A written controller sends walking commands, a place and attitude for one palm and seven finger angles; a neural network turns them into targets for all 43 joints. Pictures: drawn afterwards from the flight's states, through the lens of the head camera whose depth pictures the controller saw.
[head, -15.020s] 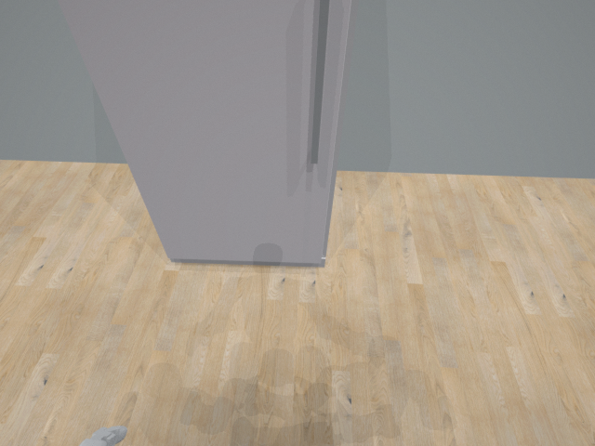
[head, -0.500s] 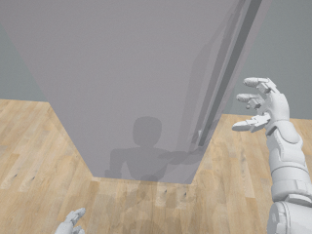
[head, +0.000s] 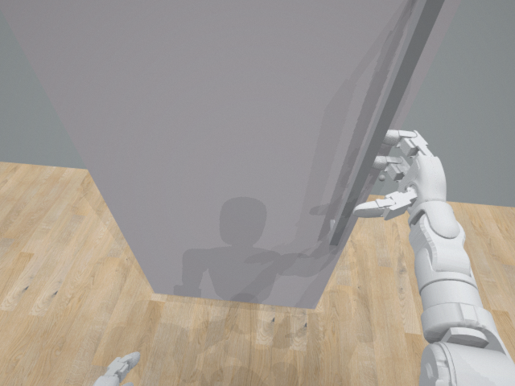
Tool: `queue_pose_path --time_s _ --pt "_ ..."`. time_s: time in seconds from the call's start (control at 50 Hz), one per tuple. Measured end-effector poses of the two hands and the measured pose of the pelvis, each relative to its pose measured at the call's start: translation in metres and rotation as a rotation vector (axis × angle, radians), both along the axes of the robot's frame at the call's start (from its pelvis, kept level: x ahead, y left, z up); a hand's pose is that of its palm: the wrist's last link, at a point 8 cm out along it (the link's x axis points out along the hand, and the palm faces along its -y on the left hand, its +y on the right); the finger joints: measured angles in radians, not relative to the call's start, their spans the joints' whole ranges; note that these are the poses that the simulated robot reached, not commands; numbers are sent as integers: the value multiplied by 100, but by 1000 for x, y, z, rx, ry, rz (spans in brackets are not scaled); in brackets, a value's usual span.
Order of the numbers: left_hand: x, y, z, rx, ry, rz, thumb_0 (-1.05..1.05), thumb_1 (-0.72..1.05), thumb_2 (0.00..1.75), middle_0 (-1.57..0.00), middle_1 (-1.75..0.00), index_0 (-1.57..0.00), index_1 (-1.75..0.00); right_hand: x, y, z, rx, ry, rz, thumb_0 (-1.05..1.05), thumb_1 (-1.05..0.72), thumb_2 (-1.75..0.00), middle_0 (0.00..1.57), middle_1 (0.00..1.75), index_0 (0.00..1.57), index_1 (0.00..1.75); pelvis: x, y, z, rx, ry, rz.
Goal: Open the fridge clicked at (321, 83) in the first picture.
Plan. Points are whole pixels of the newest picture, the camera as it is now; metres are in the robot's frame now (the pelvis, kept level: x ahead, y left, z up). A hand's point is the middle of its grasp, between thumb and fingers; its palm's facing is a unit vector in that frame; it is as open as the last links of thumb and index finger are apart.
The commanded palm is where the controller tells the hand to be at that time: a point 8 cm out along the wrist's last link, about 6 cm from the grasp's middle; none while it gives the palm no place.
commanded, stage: feel for the door with the fingertips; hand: right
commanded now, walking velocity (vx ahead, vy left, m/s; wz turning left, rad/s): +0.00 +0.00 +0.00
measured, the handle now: (363, 154) +0.47 -0.12 +0.12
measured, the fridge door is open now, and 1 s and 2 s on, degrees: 0 0 0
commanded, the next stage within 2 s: slide the fingers in behind the handle in 0.42 s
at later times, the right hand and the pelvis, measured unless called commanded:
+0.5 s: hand (386, 171) +0.43 -0.15 +0.13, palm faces -0.01 +1.00 +0.00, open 13.8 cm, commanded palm +0.42 -0.20 +0.13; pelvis -0.01 +0.01 +0.00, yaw -1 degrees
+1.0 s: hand (382, 177) +0.42 -0.14 +0.13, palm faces -0.03 +1.00 +0.01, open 13.9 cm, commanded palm +0.39 -0.19 +0.13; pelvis -0.02 +0.00 +0.00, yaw +0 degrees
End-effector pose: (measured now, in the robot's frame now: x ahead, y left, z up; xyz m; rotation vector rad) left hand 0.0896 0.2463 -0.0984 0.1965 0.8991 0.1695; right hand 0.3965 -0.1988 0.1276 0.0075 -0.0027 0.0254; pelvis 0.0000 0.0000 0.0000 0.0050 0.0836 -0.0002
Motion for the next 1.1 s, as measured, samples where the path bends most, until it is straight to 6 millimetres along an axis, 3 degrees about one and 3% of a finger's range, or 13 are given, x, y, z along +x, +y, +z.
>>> queue_pose_path --time_s 0.24,0.46,0.76,0.92,1.1 --pt "1 6 1 9 -10 -12 1 90 90 -20 -30 -21 -30 4 -9 10 -14 -1 -27 -2 49 -30 30 120 30 120 -5 5 0 -3 0 -5" --pt "-21 15 -4 34 50 2 1 90 90 -20 -30 -21 -30 11 -7 5 -10 6 -16 -2 50 -30 32 121 32 122 -11 5 -2 -2 15 -11" --pt "-48 8 -10 20 97 7 1 90 90 -20 -30 -21 -30 13 -10 5 -18 1 -8 -2 50 -30 35 124 35 124 -20 2 -5 0 31 -12" --pt "-45 6 -7 11 65 18 1 90 90 -20 -30 -21 -30 8 -6 3 -2 -17 3 -2 50 -30 32 122 32 121 -18 -1 -4 -1 26 4" --pt "-21 2 -2 11 16 -4 1 90 90 -20 -30 -21 -30 0 7 -1 -6 -7 3 -2 50 -30 30 120 31 120 -14 -2 -2 0 8 0"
